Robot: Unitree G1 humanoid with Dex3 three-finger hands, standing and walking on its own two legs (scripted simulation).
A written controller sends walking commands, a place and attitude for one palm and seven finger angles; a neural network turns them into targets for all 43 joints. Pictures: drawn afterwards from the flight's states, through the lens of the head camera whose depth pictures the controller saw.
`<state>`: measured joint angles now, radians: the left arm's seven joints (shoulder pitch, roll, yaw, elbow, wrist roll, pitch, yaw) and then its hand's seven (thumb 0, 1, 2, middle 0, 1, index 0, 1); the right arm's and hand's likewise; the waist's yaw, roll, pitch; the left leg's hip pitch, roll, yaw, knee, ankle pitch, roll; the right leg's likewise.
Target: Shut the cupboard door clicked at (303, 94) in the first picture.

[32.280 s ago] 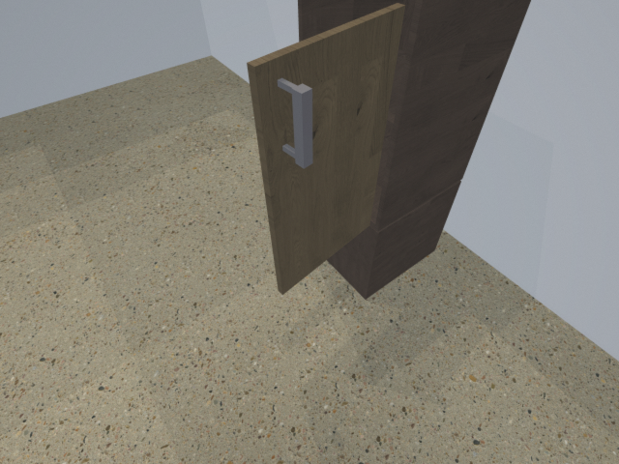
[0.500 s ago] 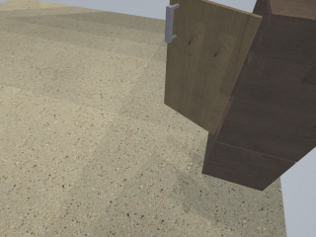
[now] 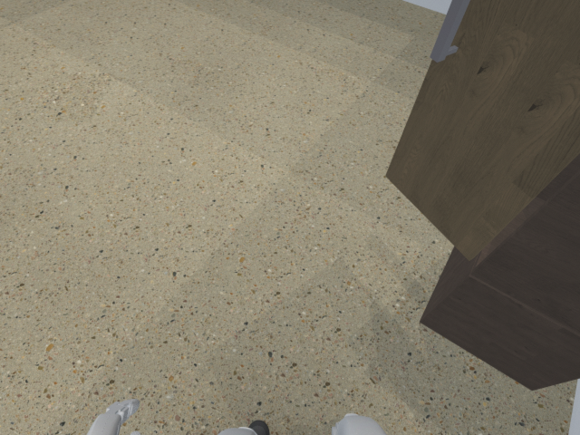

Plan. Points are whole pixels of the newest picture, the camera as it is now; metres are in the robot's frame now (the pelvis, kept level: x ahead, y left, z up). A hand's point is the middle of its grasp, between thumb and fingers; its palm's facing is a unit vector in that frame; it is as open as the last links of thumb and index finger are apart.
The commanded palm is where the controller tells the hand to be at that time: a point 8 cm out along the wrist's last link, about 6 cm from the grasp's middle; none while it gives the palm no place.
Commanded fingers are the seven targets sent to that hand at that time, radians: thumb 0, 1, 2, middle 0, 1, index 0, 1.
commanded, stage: walk to a spot facing it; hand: left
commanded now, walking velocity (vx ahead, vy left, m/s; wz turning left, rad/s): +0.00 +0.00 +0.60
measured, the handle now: (458, 22) +0.80 -0.29 +0.14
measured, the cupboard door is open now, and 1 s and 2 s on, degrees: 66 66 66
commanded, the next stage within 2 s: turn to face it in 2.00 s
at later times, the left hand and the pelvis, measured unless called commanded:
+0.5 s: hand out of the picture -0.01 +0.15 -0.17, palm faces +0.34 -0.89 -0.29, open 7.4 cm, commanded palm none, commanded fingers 0.00 0.90 0.90 -0.20 -0.30 -0.20 -0.30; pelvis +0.02 -0.06 -0.01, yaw +20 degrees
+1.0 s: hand out of the picture +0.02 +0.15 -0.16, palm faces +0.58 -0.76 -0.30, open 7.4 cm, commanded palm none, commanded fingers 0.00 0.90 0.90 -0.20 -0.30 -0.20 -0.30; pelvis +0.06 -0.06 -0.01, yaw +38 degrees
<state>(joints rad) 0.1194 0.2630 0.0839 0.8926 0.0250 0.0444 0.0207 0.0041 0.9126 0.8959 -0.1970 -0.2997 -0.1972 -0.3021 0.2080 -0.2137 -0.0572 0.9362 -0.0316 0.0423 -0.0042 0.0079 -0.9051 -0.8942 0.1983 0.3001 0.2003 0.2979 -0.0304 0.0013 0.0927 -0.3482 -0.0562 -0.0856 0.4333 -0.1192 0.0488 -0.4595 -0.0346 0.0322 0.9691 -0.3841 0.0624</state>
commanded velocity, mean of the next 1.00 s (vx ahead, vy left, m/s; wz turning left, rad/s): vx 0.00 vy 0.00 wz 0.60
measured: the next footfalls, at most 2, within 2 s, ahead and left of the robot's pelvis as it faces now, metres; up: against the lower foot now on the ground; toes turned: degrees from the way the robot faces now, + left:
right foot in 0.18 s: +0.03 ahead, -0.16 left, +0.00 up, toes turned +9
left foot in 0.58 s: +0.01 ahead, +0.09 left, +0.00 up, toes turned +26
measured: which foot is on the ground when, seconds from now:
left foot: down 0.00-0.16, up 0.18-0.56, down 0.58-0.86, up 0.88-1.00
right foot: up 0.00-0.16, down 0.18-0.58, up 0.60-0.84, down 0.86-1.00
